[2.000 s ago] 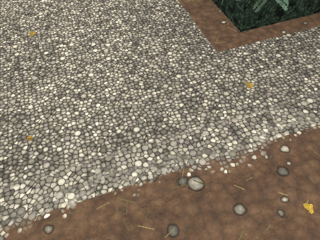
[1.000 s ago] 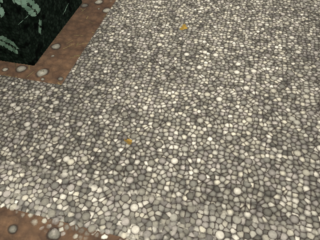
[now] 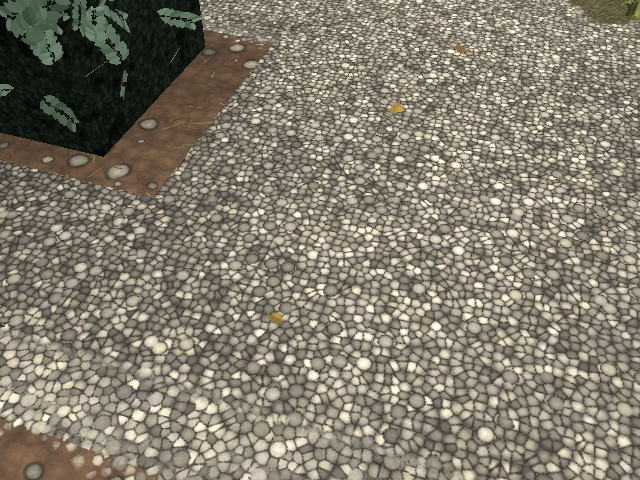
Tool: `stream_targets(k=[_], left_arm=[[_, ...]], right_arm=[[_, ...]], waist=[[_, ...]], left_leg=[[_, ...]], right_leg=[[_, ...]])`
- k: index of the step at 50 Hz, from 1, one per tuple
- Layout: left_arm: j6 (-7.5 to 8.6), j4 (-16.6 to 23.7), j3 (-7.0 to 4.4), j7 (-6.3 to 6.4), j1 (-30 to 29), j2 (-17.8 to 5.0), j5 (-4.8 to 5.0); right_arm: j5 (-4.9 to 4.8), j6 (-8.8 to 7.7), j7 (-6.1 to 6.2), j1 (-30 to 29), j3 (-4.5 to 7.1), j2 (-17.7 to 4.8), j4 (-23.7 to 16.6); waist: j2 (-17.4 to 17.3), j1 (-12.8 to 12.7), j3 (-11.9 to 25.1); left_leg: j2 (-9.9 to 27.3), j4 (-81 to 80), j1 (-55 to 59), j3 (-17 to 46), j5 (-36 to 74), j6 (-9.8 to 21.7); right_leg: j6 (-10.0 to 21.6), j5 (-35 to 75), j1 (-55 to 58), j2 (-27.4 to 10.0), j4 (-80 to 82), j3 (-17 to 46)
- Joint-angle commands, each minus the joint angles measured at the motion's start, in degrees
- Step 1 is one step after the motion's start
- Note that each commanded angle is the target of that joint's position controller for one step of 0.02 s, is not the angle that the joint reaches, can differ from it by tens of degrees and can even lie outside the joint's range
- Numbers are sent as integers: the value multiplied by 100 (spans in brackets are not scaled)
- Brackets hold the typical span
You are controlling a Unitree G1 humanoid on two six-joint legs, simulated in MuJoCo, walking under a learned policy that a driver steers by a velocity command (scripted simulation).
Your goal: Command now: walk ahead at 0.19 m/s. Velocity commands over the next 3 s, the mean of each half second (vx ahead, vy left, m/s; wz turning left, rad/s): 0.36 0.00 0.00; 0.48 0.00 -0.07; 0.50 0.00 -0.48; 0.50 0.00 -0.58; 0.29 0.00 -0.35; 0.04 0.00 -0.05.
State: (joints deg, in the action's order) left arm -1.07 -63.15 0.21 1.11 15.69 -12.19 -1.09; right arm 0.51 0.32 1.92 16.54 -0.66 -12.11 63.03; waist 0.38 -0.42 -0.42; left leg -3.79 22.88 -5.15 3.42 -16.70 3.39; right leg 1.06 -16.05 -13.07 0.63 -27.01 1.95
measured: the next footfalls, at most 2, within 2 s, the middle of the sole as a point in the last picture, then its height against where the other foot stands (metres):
left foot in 0.66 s outside the picture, level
right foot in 1.22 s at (392, 400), level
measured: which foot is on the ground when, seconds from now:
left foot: down 0.00-0.20, up 0.22-0.64, down 0.66-1.00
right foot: down 0.00-0.68, up 0.70-1.00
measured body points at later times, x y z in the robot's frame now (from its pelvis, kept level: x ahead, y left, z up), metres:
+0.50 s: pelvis +0.18 -0.05 +0.00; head +0.20 -0.07 +0.45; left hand +0.08 +0.17 -0.14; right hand +0.31 -0.29 -0.14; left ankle +0.29 +0.07 -0.69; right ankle +0.06 -0.12 -0.74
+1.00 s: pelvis +0.46 -0.02 +0.00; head +0.48 -0.02 +0.45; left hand +0.59 +0.21 -0.14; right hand +0.39 -0.26 -0.14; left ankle +0.41 +0.02 -0.74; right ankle +0.60 -0.19 -0.68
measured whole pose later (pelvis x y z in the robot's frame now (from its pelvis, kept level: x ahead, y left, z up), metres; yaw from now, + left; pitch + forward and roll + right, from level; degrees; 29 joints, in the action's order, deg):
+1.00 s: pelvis +0.46 -0.02 +0.00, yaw -3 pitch -1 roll +1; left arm 1.7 -54.7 -2.3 -1.8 8.4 -11.9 -1.2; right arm 0.9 -6.0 0.4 24.6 1.7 -10.5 61.8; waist 1.9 1.2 -2.5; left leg -6.0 11.6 0.8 -8.1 -12.4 6.3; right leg 3.3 -2.9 -38.1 -5.3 -50.7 0.9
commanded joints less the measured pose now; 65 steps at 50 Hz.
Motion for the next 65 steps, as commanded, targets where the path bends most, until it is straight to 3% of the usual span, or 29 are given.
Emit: stream_targets(k=[1,3,6,9,10,11,12,14,19,27,30,32,33,34,35,36,38,40,43,49,54,57,59,60,61,62,63,64,65], left_arm=[[68,382,-77,-60,-331,-367,-119],[194,547,-98,-100,-511,-384,-124],[398,700,-161,-172,-512,-450,-38],[501,237,-271,-141,924,-424,34],[549,105,-409,-69,1673,-912,-41],[494,-116,-538,-84,2318,-1408,26],[450,-24,-436,-90,1808,-978,9],[524,336,-344,-135,880,-657,-15],[682,102,-212,-80,1349,-431,39],[696,-30,-133,-6,1630,-448,11],[722,-15,-170,23,1386,-592,7],[672,35,-211,31,1163,-698,7],[660,106,-191,1,1149,-635,32],[645,255,-95,-54,1523,-83,91],[612,214,-201,-107,1755,-263,120],[591,389,-266,-94,1126,-517,24],[610,523,-279,-141,578,-373,-8],[467,475,-252,-192,754,-127,-112],[318,612,-273,-244,464,-113,-96],[318,1136,-249,-314,-950,-118,8],[350,1458,-170,-329,-1735,-41,-6],[373,1458,-238,-297,-1461,-171,-41],[393,1215,-354,-250,-573,-364,-56],[426,998,-452,-235,132,-521,-91],[435,833,-605,-192,896,-884,-186],[380,907,-775,-143,930,-1492,-201],[293,880,-759,-169,958,-1370,4],[282,945,-715,-144,447,-1214,47],[296,991,-642,-149,160,-883,35]], right_arm=[[22,10,10,574,275,-1009,-41],[69,-70,-5,678,309,-918,-33],[73,-219,-38,660,370,-909,-40],[13,-304,-68,227,350,-742,-223],[-4,-376,-126,21,241,-382,-424],[76,-415,-164,5,239,-337,-616],[201,-395,-182,-147,320,-677,-609],[127,-451,-298,-115,266,-371,-528],[155,-315,-373,-386,316,-379,-636],[47,-274,-359,-2051,172,-164,-1354],[50,-316,-268,-1494,272,-409,-1289],[49,-398,-185,16,428,-638,-801],[149,-434,-124,842,539,-897,-579],[273,-444,-110,1343,661,-1418,-550],[107,-363,-190,1018,682,-1386,-566],[-16,-360,-210,252,612,-1064,-693],[9,-472,-243,-317,440,-429,-753],[27,-585,-194,-124,344,-205,-576],[37,-699,-167,307,377,-459,-425],[29,-715,-129,844,309,-405,-366],[59,-697,-17,1351,278,-428,-210],[74,-650,78,1278,313,-610,-215],[102,-575,120,1112,369,-781,-282],[93,-538,98,1015,395,-850,-348],[50,-552,49,777,396,-842,-540],[-30,-590,-110,1110,304,-220,-886],[25,-660,-142,408,387,-640,-1086],[-6,-754,-175,-39,382,-655,-1318],[-14,-799,-176,-69,395,-690,-1322]], waist=[[-886,252,-1029],[-829,287,-1156],[-701,164,-1015],[-260,-538,-576],[954,-849,-262],[1778,-837,-100],[718,-484,-540],[172,-87,-805],[365,26,-513],[533,-195,-828],[564,179,-460],[489,815,311],[262,1113,753],[-747,885,1386],[-1006,674,1590],[-451,400,534],[23,98,-328],[-75,-173,-340],[-181,-221,-412],[-280,103,-630],[-341,353,-657],[-507,127,-372],[-665,-273,107],[-669,-591,454],[-372,-1021,836],[1096,-575,1334],[323,-731,1416],[147,-507,491],[-263,-267,122]], left_leg=[[1532,-1543,-749,2010,-3154,883],[1877,-1667,-515,2313,-2587,1122],[1739,-1339,-206,1833,-1384,1060],[1078,-166,-1666,864,-333,636],[382,1589,-2474,7,-255,329],[-112,3063,-3446,-512,-1412,203],[324,3897,-3656,-153,-1208,288],[715,4031,-3453,-67,-148,273],[742,3810,-3496,-552,493,-12],[370,1424,-2815,-1146,1265,29],[101,1104,-1899,-1147,1041,370],[-72,636,-411,-1065,1042,595],[527,444,837,-433,637,782],[2180,210,2061,1894,-132,1270],[2709,-812,2231,4035,-874,1876],[2484,-1044,1359,3178,-1526,1632],[1994,-1434,-143,1874,-451,1249],[1638,-1514,-717,1059,620,1011],[1511,-1654,-676,415,1339,944],[1257,-1727,-149,-579,2462,437],[1475,-1421,828,-1034,3747,337],[1644,-527,1394,-1290,5943,264],[1743,814,1452,-1395,6867,256],[1727,1882,1122,-1453,6326,249],[1584,3481,-30,-1531,4775,165],[374,5794,-2722,-1409,-794,-135],[177,6371,-3616,-194,-1146,-72],[592,5953,-4003,-20,-490,-31],[767,5434,-3699,-74,-129,-49]], right_leg=[[192,-948,-1090,139,-946,-403],[249,-828,-1594,-148,-1492,-339],[324,-765,-1416,-224,-996,-424],[363,7,1418,83,368,-497],[606,-1157,2299,-1094,1334,1303],[1087,-1908,2627,-2174,1957,3324],[1135,-2051,2069,-2200,1852,3147],[981,-1068,1337,-1735,1970,2125],[831,2295,1604,-1198,1796,651],[815,3899,1332,-1051,1880,28],[737,5700,1698,-1209,1101,-109],[634,6001,1673,-1124,-650,-231],[588,4600,792,-924,-2005,-322],[462,723,-697,-172,-4112,-589],[460,-1318,-1934,449,-5345,-14],[551,-744,-2411,-60,-5326,164],[532,-59,-1999,-438,-4623,128],[391,26,-1418,-591,-4124,105],[264,341,-1745,-626,-3740,-51],[202,1648,-2402,-487,-2150,-294],[374,1729,-2335,-254,-1004,-831],[661,975,-1800,141,-765,-1130],[946,437,-925,463,-639,-1210],[1131,516,-56,527,-221,-1077],[1475,320,1231,-106,98,-150],[2523,765,3175,-1934,192,2873],[2651,375,3207,-2004,919,3912],[2372,469,2423,-1893,1172,3058],[2089,1025,1707,-1676,1343,2564]])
